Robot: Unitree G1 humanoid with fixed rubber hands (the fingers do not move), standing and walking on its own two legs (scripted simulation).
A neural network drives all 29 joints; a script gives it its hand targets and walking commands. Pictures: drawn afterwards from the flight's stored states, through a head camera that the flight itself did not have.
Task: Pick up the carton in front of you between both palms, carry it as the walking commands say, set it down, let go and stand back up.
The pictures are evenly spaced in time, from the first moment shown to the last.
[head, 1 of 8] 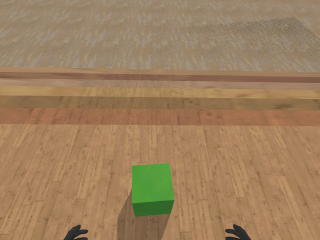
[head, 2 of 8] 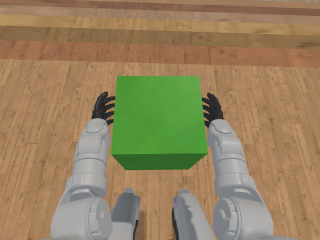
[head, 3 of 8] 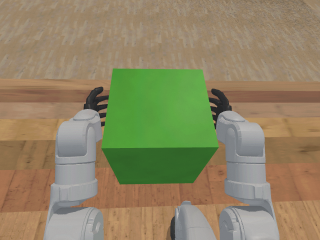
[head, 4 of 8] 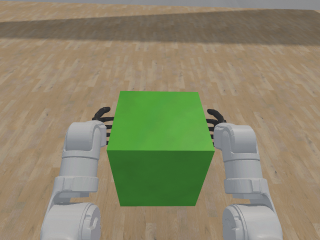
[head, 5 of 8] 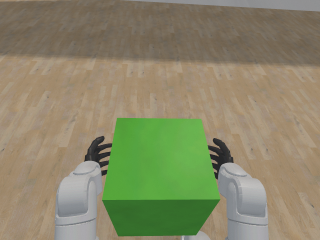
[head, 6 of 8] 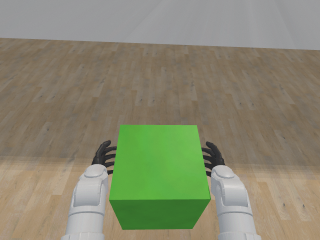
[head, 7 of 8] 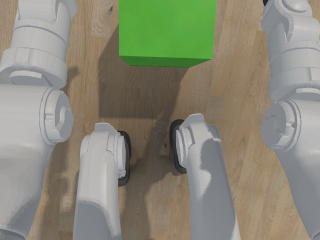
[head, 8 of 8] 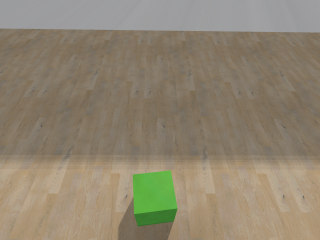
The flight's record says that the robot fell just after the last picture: no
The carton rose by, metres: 0.68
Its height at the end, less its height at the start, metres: -0.77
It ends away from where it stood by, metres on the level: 5.19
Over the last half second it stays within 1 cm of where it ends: yes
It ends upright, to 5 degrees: yes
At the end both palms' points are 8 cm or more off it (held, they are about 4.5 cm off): yes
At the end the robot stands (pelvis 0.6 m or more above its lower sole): yes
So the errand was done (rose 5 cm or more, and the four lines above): yes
